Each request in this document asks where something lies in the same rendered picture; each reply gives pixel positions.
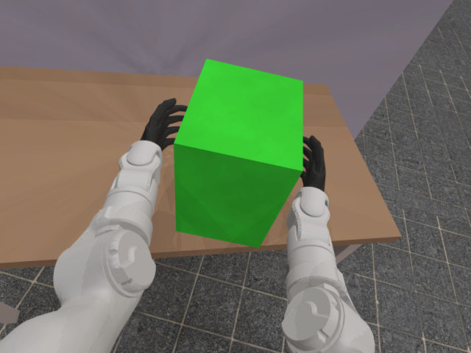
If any left robot hand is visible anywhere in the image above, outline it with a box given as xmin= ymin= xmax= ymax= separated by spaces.
xmin=141 ymin=98 xmax=188 ymax=151

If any left robot upper arm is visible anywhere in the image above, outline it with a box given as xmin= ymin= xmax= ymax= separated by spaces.
xmin=0 ymin=229 xmax=156 ymax=353

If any right robot hand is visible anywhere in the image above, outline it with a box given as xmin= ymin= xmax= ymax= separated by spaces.
xmin=300 ymin=135 xmax=325 ymax=192

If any table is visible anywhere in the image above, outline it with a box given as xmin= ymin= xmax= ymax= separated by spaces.
xmin=0 ymin=66 xmax=402 ymax=324

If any robot right forearm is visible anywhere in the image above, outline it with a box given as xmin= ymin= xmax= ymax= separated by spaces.
xmin=286 ymin=187 xmax=359 ymax=315

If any carton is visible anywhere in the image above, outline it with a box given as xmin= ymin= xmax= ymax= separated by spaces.
xmin=174 ymin=59 xmax=303 ymax=248

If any right robot upper arm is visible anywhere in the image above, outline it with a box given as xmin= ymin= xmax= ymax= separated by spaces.
xmin=281 ymin=287 xmax=375 ymax=353

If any robot left forearm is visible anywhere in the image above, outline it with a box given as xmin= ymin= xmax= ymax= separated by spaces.
xmin=53 ymin=140 xmax=163 ymax=293

